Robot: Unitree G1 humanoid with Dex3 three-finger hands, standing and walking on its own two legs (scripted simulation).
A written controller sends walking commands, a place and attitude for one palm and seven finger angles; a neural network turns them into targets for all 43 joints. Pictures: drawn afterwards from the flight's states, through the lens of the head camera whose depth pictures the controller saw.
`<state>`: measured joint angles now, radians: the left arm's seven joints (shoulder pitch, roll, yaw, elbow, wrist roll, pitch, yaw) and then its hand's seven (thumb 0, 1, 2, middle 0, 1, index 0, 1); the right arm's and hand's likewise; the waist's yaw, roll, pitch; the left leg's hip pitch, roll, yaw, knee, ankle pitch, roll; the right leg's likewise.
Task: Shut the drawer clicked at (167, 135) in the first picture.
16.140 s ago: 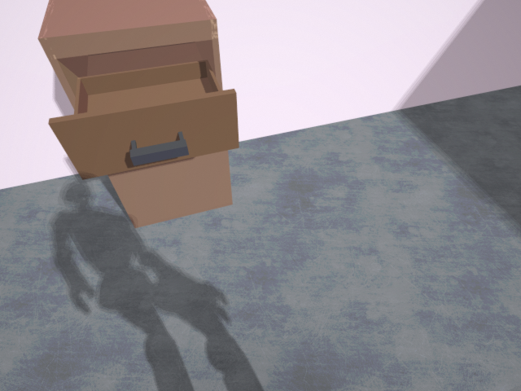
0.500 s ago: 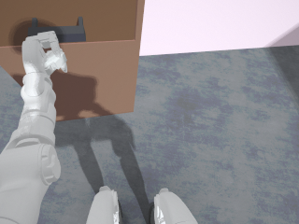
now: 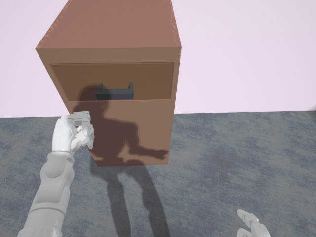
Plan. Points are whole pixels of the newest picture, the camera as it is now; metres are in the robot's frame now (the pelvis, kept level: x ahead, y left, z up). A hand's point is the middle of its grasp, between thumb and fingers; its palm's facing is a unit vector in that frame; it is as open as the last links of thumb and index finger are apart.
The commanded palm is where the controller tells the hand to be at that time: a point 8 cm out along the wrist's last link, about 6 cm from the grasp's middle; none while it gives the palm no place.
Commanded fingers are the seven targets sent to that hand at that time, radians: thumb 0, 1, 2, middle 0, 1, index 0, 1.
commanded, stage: draw the hand back to the body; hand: left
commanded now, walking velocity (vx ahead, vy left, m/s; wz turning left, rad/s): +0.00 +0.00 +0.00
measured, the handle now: (115, 89) +0.62 +0.18 -0.02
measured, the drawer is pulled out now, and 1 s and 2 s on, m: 0.00 0.00 0.00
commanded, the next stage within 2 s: step back with the hand held close in 0.82 s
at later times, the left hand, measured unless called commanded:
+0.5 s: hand (36, 169) +0.21 +0.22 +0.17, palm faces +0.31 -0.89 -0.32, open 3.3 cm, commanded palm +0.16 +0.26 +0.19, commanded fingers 0.00 0.90 0.90 -1.40 -1.60 -1.40 -1.60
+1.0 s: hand (6, 180) +0.18 +0.23 +0.20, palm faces +0.39 -0.84 -0.39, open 3.3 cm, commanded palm +0.13 +0.27 +0.21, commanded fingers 0.00 0.90 0.90 -1.40 -1.60 -1.40 -1.60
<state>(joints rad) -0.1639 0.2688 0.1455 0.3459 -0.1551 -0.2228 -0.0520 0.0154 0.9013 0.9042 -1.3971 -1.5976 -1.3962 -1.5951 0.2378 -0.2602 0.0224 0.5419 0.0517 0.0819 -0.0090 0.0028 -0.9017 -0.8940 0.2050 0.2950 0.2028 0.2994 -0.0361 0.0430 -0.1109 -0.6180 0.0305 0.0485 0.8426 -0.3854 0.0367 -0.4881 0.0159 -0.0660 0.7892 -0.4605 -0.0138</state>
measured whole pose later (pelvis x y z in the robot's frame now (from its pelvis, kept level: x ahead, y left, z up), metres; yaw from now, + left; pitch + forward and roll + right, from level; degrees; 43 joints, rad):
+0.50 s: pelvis +0.00 -0.01 +0.04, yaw +0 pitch -5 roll +0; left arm 0.36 0.32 0.19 -0.27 -0.08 -0.06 0.09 0.02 0.90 0.90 -1.40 -1.60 -1.40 -1.59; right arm 0.16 -0.24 0.05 0.59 0.01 0.00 -0.07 0.01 -0.90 -0.89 0.21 0.30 0.20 0.30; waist 0.04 0.06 0.03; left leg -0.13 0.01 0.06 0.39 -0.18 0.03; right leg -0.01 0.01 -0.05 0.33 -0.25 -0.02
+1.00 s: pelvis +0.00 -0.01 +0.04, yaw +1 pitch -5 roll -1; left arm 0.51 0.34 0.29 -0.45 -0.07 -0.11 0.09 0.02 0.89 0.90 -1.40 -1.60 -1.40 -1.59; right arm 0.18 -0.24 0.04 0.60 0.00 -0.07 -0.08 0.01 -0.90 -0.89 0.21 0.30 0.20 0.30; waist 0.05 0.06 0.03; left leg -0.13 0.01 0.05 0.42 -0.21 0.03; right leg 0.01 0.02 -0.06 0.34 -0.26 -0.02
